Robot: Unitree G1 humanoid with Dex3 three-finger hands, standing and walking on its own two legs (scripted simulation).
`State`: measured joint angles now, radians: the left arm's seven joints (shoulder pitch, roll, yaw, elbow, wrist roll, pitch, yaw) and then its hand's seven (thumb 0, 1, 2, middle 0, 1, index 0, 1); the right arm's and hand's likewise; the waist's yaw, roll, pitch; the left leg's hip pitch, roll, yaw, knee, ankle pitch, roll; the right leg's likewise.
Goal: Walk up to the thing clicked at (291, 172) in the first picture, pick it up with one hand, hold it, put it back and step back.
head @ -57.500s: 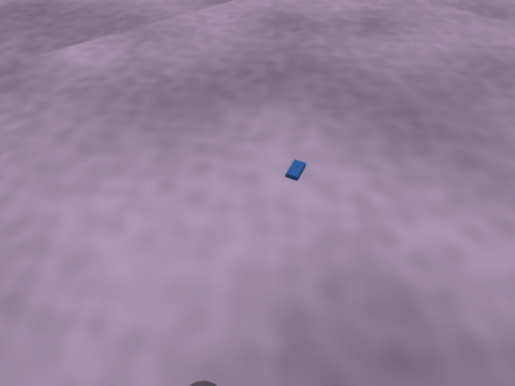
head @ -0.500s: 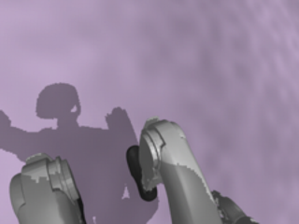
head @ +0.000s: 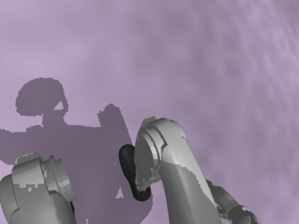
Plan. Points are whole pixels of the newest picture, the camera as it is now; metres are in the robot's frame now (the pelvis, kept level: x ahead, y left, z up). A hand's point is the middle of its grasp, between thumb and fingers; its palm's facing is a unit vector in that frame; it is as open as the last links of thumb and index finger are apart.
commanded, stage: rest palm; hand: left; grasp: from above
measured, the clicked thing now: out of the picture +0.49 +0.43 -0.30
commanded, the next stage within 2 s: none
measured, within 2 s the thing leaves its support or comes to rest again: neither
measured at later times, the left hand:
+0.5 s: hand out of the picture +0.46 +0.40 -0.23, palm faces -0.45 -0.15 -0.88, open 14.4 cm
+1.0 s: hand out of the picture +0.45 +0.39 -0.24, palm faces -0.42 -0.14 -0.90, open 14.4 cm
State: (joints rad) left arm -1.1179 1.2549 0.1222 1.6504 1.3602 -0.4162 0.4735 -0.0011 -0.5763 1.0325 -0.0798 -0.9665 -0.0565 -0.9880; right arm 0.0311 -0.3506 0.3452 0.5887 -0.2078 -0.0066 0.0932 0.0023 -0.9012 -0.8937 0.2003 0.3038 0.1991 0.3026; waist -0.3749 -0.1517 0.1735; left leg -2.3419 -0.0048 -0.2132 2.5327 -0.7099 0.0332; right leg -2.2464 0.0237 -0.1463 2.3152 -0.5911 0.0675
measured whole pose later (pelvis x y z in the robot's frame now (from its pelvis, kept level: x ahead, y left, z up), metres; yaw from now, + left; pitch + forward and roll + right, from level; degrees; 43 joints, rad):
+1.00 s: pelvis +0.00 +0.01 +0.00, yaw -2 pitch +26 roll -17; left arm -1.09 1.27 0.09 1.68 1.32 -0.38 0.52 0.00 -0.57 1.02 -0.08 -0.99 -0.05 -1.01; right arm 0.01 -0.36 0.42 0.60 -0.23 -0.09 0.10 0.00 -0.90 -0.90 0.20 0.30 0.20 0.30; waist -0.39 -0.18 0.21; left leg -2.33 0.00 -0.24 2.56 -0.72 0.05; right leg -2.22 0.04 -0.17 2.31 -0.59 0.07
